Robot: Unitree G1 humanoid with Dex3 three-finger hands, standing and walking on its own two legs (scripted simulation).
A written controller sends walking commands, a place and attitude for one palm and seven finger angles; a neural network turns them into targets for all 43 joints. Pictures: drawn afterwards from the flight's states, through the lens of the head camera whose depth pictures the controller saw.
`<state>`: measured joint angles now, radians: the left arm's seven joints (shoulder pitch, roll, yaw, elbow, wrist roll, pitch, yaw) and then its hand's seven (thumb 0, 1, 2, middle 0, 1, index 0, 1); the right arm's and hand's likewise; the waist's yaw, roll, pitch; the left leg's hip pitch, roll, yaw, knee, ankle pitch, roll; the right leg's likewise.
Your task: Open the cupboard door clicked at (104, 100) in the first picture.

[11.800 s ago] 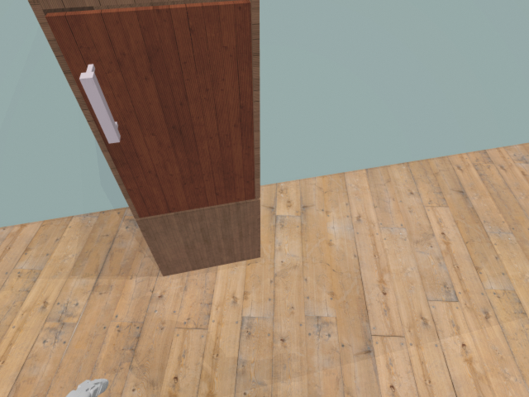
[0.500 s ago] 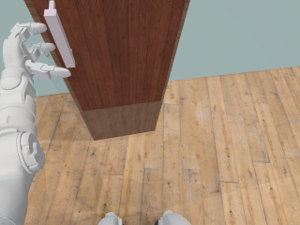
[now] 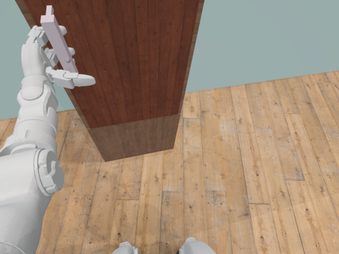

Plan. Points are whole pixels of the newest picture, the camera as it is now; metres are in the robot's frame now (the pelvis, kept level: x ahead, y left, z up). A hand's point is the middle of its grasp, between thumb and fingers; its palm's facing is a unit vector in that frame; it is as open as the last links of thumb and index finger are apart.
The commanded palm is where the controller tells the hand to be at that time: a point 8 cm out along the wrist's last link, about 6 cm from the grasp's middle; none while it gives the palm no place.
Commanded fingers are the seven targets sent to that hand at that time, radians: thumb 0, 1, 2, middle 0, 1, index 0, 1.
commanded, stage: slide the fingers in behind the handle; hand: left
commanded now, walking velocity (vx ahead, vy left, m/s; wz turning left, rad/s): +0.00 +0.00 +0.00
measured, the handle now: (62, 45) +0.59 +0.19 +0.12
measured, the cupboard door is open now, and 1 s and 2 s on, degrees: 0 0 25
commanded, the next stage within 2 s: close the thumb around the handle in 0.50 s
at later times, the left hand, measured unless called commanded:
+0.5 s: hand (70, 59) +0.54 +0.17 +0.12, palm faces +0.13 -0.99 +0.00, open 13.9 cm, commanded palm +0.51 +0.21 +0.12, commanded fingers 0.00 -0.50 0.30 -0.30 -1.20 -0.30 -1.20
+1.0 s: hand (70, 61) +0.54 +0.17 +0.12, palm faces +0.12 -0.99 +0.00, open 9.5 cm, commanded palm +0.51 +0.21 +0.12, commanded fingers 0.00 0.68 0.80 -0.38 -1.33 -0.38 -1.33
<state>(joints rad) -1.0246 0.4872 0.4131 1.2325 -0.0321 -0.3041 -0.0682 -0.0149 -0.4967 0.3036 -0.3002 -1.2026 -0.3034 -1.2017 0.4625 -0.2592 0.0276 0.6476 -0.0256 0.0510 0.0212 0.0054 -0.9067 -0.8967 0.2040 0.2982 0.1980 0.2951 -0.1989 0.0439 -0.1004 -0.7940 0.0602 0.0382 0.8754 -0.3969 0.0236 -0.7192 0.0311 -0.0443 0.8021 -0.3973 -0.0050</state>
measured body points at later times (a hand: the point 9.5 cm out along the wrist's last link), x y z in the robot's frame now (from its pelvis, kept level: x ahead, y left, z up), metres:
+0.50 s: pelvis +0.00 +0.00 +0.00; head +0.12 +0.01 +0.43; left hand +0.53 +0.22 +0.12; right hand -0.03 -0.27 -0.11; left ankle +0.01 +0.10 -0.70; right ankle -0.01 -0.12 -0.70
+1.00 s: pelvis +0.01 +0.00 +0.00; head +0.11 +0.01 +0.44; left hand +0.52 +0.22 +0.12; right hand -0.02 -0.26 -0.11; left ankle +0.01 +0.10 -0.70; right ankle -0.01 -0.12 -0.70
